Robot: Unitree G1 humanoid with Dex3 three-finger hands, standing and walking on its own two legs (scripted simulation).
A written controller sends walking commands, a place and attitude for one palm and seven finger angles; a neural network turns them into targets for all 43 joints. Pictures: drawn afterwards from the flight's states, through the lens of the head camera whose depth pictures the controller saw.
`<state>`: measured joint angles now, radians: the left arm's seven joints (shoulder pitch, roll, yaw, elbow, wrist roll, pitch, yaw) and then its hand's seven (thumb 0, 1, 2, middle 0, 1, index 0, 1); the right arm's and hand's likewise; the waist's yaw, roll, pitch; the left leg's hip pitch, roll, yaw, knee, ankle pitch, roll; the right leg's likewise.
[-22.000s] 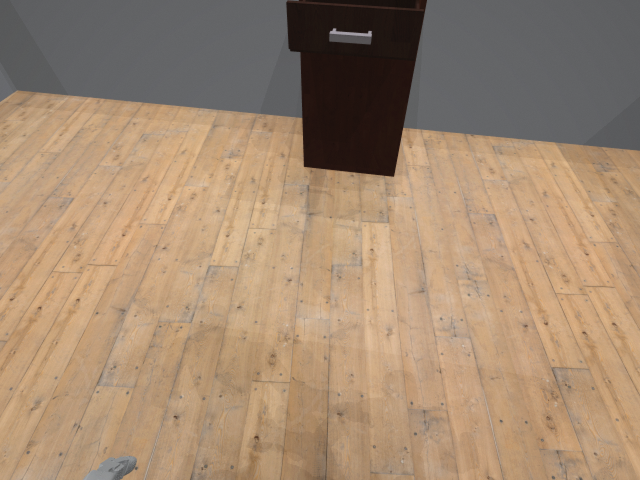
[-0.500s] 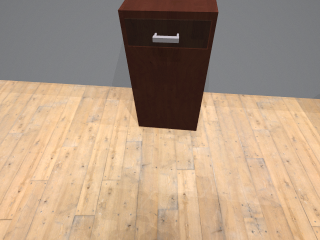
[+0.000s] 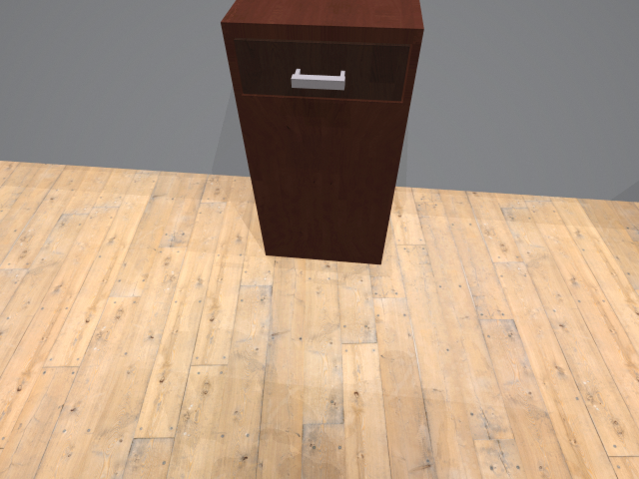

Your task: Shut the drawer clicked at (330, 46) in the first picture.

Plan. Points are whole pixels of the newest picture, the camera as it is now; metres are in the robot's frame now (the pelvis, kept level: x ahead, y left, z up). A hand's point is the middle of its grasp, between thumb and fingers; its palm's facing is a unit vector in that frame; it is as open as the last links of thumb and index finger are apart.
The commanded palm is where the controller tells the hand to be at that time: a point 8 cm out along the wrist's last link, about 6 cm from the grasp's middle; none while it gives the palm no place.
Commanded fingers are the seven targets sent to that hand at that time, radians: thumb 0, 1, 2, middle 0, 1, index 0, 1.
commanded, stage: look to check the result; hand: left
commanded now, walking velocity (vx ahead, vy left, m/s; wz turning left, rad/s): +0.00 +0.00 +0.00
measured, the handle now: (319, 77) +0.98 +0.04 +0.01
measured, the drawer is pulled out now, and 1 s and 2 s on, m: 0.00 0.00 0.00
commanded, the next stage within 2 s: stand and wait in 0.42 s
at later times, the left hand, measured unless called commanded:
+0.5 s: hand out of the picture +0.00 +0.15 -0.17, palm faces +0.04 -0.98 -0.19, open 7.3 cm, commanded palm none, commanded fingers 0.00 0.90 0.90 -0.20 -0.30 -0.20 -0.30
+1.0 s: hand out of the picture +0.01 +0.15 -0.17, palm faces +0.03 -0.98 -0.20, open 7.3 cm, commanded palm none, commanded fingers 0.00 0.90 0.90 -0.20 -0.30 -0.20 -0.30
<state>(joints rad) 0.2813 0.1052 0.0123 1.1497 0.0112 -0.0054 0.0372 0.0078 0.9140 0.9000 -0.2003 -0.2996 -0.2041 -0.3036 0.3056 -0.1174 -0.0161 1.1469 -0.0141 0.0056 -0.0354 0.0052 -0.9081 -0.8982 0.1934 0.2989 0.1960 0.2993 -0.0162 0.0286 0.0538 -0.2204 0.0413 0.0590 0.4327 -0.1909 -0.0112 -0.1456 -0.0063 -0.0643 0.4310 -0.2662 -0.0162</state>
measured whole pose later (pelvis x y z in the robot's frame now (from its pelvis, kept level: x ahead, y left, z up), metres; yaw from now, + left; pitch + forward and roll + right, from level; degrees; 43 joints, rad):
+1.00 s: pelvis +0.01 -0.02 +0.00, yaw +0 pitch -1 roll +0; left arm 0.26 0.13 0.02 1.15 0.01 -0.01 0.03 0.01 0.91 0.90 -0.20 -0.30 -0.20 -0.30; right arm 0.27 -0.15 -0.02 1.15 -0.02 0.00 -0.04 0.01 -0.91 -0.90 0.19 0.30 0.20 0.30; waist -0.01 0.03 0.06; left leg -0.18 0.06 0.05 0.40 -0.20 -0.04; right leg -0.10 0.02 -0.07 0.39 -0.27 -0.04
